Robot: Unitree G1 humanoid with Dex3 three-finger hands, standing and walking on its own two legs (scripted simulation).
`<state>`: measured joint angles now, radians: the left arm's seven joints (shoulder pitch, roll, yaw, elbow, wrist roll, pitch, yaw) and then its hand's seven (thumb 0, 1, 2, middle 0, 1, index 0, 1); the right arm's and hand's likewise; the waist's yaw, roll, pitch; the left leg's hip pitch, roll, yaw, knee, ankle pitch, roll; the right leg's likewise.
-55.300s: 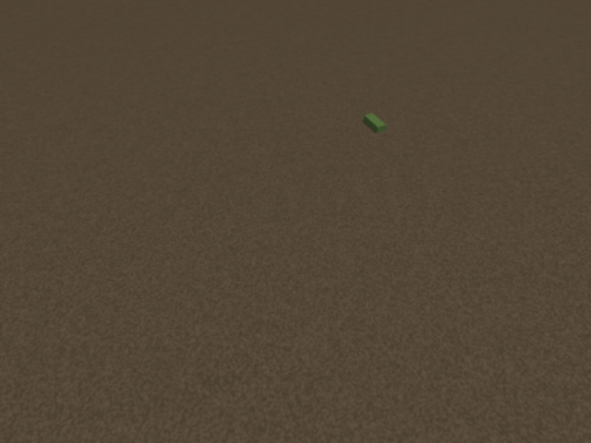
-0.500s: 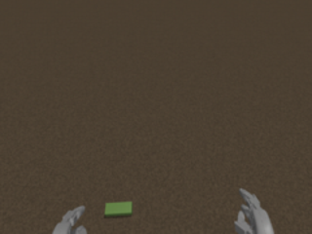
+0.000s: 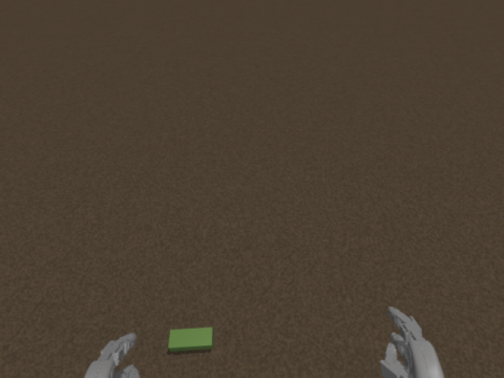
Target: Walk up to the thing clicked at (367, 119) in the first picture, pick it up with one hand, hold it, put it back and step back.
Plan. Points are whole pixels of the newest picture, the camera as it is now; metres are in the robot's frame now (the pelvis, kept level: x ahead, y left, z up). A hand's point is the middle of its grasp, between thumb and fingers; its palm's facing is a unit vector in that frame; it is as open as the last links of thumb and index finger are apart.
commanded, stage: home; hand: left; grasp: from above
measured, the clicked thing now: (191, 339) +0.43 +0.22 -0.69
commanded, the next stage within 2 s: stand in 0.26 s
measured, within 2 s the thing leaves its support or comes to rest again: neither
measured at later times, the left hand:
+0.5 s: hand out of the picture +0.15 +0.21 -0.08, palm faces +0.01 -0.95 -0.31, open 7.4 cm
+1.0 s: hand out of the picture +0.03 +0.25 -0.11, palm faces +0.04 -0.95 -0.31, open 7.4 cm
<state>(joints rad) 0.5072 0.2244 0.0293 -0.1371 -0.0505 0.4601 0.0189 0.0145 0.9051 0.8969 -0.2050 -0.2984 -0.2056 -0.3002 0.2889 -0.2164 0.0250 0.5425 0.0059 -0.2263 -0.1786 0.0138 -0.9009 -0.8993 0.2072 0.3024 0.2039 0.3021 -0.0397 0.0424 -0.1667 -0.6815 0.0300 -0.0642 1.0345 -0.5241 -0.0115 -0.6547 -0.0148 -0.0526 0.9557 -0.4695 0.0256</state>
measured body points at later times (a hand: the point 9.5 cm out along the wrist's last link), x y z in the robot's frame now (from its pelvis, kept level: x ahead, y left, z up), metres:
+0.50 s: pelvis -0.01 +0.00 +0.02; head +0.01 +0.01 +0.47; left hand +0.15 +0.26 -0.06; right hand +0.14 -0.26 -0.08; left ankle +0.00 +0.12 -0.68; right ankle +0.00 -0.14 -0.68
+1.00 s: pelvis -0.01 +0.01 +0.06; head -0.01 +0.02 +0.51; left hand +0.03 +0.30 -0.08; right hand +0.06 -0.26 -0.08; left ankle +0.00 +0.12 -0.68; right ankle +0.00 -0.14 -0.68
